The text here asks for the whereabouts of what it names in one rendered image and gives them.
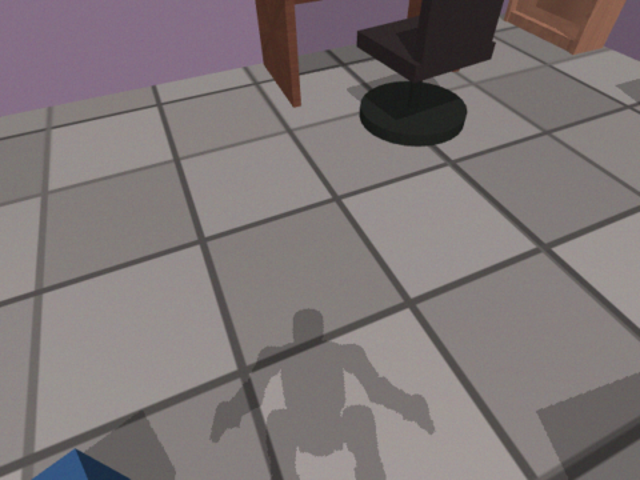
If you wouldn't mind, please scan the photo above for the bookshelf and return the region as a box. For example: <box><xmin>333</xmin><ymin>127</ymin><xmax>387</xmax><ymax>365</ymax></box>
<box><xmin>503</xmin><ymin>0</ymin><xmax>626</xmax><ymax>55</ymax></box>

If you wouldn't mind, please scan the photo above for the office chair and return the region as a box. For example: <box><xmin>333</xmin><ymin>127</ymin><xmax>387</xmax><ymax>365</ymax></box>
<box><xmin>357</xmin><ymin>0</ymin><xmax>504</xmax><ymax>147</ymax></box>

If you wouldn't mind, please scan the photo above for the desk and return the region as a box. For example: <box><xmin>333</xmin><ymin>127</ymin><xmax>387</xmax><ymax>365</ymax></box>
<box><xmin>255</xmin><ymin>0</ymin><xmax>460</xmax><ymax>108</ymax></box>

